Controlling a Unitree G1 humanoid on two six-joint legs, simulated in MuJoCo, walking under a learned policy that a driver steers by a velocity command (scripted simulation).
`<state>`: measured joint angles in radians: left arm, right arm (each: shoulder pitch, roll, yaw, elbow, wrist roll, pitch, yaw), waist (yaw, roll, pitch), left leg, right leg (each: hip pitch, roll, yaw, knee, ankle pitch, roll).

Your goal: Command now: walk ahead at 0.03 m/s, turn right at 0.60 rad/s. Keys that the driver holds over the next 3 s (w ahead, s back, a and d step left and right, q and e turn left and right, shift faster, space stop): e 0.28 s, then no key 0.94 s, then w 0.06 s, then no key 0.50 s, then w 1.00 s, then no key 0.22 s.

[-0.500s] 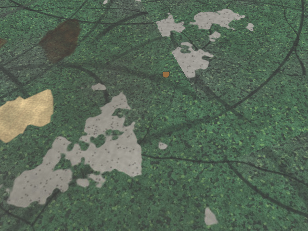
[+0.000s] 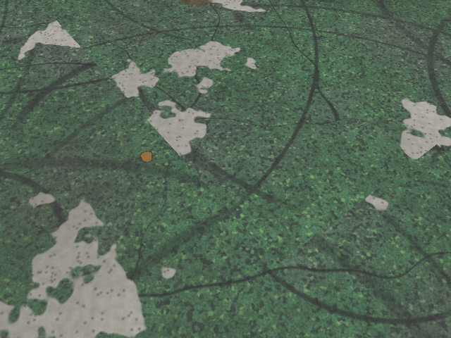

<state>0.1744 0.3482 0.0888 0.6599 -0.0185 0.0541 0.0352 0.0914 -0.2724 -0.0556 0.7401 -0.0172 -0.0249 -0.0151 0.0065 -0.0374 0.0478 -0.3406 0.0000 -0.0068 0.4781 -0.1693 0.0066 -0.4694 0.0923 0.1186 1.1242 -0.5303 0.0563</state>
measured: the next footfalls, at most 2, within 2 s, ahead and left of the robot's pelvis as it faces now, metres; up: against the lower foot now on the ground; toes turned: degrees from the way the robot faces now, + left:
right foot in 0.28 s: +0.03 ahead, -0.15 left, +0.00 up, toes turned -11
left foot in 0.68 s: +0.09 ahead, +0.08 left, +0.00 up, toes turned -15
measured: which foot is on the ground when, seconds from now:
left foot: down 0.00-0.28, up 0.30-0.66, down 0.68-1.00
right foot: up 0.00-0.26, down 0.28-1.00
